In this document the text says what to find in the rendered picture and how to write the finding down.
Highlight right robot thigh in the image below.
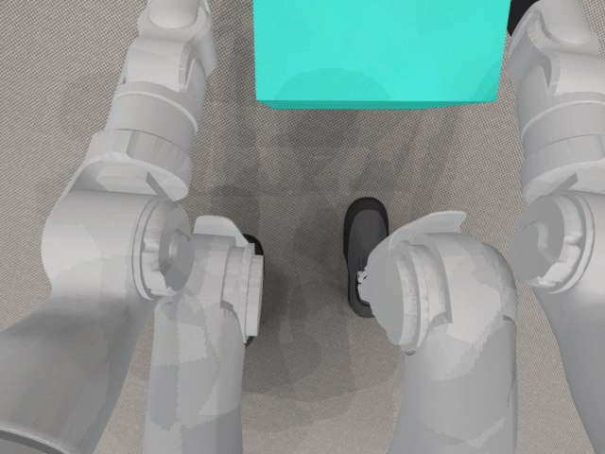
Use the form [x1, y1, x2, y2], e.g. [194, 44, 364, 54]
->
[379, 233, 518, 454]

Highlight robot right hand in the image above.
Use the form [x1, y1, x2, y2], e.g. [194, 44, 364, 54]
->
[507, 0, 539, 36]

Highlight robot left upper arm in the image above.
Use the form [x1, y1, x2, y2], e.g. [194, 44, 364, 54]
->
[0, 189, 195, 454]

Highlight robot right upper arm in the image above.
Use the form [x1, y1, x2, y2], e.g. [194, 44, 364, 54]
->
[508, 189, 605, 454]

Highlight right robot foot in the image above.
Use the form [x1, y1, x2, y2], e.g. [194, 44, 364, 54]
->
[343, 197, 389, 318]

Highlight carton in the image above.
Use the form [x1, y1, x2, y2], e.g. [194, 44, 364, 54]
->
[253, 0, 510, 110]

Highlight robot left forearm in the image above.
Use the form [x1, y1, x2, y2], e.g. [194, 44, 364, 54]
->
[41, 0, 217, 272]

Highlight robot right forearm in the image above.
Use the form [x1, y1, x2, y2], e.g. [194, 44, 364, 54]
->
[505, 0, 605, 205]

